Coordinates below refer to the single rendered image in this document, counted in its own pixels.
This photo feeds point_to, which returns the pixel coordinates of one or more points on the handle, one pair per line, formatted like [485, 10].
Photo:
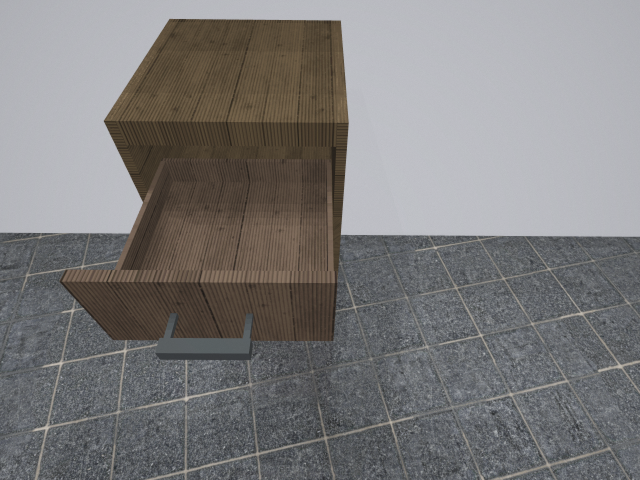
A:
[169, 348]

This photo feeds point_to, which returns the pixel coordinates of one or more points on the cabinet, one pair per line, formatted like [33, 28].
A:
[237, 89]

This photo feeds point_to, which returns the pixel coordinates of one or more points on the drawer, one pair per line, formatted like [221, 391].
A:
[216, 239]

